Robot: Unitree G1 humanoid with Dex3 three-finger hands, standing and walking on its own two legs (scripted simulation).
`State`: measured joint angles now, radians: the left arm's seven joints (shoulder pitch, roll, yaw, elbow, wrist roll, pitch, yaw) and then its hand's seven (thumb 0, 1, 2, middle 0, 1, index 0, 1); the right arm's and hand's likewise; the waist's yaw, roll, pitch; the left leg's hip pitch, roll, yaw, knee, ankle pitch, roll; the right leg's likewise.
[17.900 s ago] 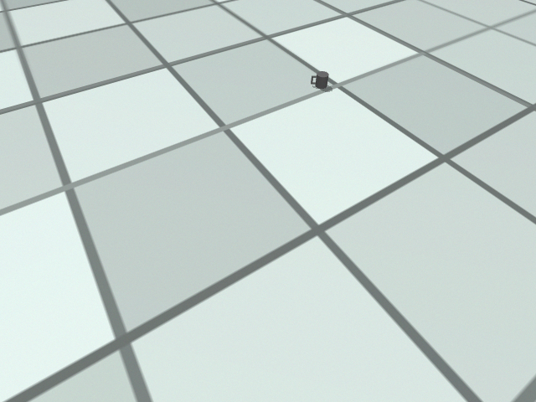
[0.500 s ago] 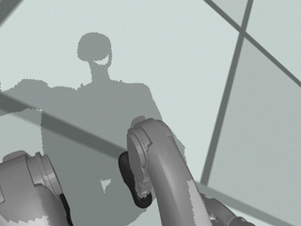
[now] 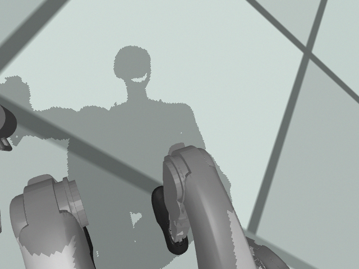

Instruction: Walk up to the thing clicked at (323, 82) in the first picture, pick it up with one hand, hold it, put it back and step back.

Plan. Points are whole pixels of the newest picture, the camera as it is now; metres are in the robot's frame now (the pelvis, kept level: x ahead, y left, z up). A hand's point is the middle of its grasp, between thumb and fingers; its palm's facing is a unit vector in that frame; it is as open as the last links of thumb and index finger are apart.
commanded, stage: settle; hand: left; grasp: from above
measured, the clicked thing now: out of the picture +0.44 +0.30 -0.25
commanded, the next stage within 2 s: lift in 0.44 s
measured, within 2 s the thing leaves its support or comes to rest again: neither
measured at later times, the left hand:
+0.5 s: hand out of the picture +0.42 +0.31 -0.13, palm faces -0.45 -0.10 -0.89, open 10.9 cm
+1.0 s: hand out of the picture +0.39 +0.31 -0.04, palm faces -0.46 -0.12 -0.88, open 10.9 cm
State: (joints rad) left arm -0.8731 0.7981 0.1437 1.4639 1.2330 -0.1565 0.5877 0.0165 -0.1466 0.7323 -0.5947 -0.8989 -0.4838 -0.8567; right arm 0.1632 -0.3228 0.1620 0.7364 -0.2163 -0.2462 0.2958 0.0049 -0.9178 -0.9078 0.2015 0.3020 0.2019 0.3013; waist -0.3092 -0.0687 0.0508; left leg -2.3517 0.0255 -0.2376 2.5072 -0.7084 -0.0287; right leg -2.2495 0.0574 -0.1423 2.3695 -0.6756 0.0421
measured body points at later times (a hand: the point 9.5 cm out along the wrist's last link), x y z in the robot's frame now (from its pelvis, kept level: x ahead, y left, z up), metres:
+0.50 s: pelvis +0.00 -0.01 +0.04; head +0.22 +0.07 +0.42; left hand +0.44 +0.32 -0.08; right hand +0.10 -0.27 -0.08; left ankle +0.06 +0.13 -0.28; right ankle +0.11 -0.12 -0.28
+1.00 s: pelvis -0.01 +0.00 +0.10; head +0.19 +0.06 +0.49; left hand +0.41 +0.32 +0.01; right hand +0.10 -0.27 -0.02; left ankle +0.06 +0.13 -0.28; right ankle +0.11 -0.12 -0.28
